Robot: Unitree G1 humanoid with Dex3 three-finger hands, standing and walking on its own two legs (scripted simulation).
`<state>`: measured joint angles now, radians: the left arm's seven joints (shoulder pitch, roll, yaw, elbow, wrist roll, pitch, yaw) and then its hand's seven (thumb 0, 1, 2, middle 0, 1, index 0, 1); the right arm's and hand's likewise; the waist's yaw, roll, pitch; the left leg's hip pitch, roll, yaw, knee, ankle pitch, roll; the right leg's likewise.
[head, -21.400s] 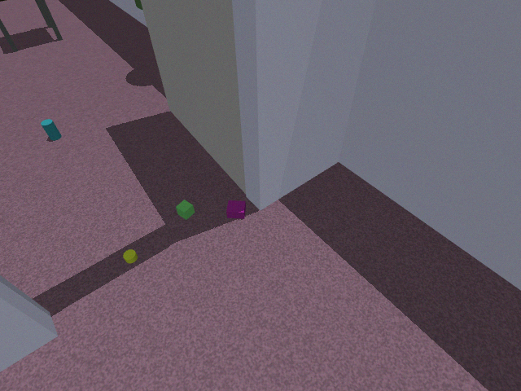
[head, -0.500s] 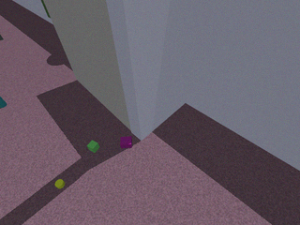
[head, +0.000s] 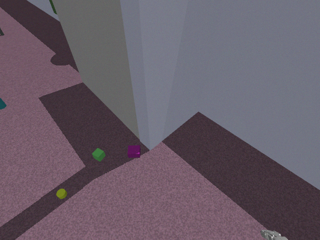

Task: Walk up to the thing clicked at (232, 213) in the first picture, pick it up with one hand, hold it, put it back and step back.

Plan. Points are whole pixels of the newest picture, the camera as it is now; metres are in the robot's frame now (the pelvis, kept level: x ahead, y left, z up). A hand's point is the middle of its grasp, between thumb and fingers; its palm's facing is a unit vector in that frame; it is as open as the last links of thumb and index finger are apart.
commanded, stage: stand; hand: left
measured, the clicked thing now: (134, 151) +0.84 +0.22 -0.75
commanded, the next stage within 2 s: walk up in 0.98 s
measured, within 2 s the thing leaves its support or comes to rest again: neither
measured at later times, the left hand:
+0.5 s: hand out of the picture +0.06 +0.25 -0.15, palm faces -0.05 -0.94 -0.33, open 7.4 cm
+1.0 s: hand out of the picture +0.07 +0.25 -0.15, palm faces -0.05 -0.94 -0.33, open 7.4 cm
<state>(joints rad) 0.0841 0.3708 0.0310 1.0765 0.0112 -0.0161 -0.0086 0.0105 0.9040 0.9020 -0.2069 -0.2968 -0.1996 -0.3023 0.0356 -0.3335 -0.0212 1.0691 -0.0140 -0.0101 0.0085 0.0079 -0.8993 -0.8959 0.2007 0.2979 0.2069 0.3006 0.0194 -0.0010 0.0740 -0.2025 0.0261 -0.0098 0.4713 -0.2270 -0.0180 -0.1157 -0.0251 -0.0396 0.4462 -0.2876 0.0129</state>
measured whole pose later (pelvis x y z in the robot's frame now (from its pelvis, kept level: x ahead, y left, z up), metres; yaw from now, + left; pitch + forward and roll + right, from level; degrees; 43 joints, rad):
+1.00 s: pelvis -0.01 +0.00 +0.01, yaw -1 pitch -1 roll +0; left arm 0.11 0.36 0.01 1.12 0.01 -0.01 -0.02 0.01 0.90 0.90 -0.21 -0.30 -0.20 -0.30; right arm 0.11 -0.34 0.00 1.13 -0.02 -0.01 0.02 0.01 -0.90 -0.90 0.20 0.30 0.21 0.30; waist 0.00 0.00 0.05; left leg -0.17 0.03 0.00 0.34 -0.16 -0.01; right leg -0.11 -0.02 -0.03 0.35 -0.23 0.01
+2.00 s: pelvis +0.30 -0.02 +0.00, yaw +0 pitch -3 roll +0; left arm 0.32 0.37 0.06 0.83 0.02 -0.07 -0.05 0.01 0.90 0.90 -0.21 -0.30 -0.20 -0.30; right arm 0.32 -0.42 -0.07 0.87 -0.02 -0.02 0.06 0.01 -0.90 -0.90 0.20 0.30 0.21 0.30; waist 0.01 0.05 0.10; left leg -0.48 0.08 -0.03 0.89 -0.27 0.00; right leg -0.17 0.01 -0.07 0.46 -0.24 -0.05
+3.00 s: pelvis +0.41 -0.01 +0.00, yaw -1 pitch -3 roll +0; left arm 0.11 0.38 0.00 1.04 0.00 -0.03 -0.01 0.01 0.90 0.90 -0.21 -0.30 -0.20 -0.30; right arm 0.15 -0.36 0.00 1.06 -0.01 0.01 0.03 0.01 -0.90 -0.90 0.20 0.30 0.21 0.30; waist 0.00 -0.01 0.05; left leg -0.20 0.03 0.02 0.50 -0.26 -0.02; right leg -0.22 -0.04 -0.02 0.50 -0.23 0.03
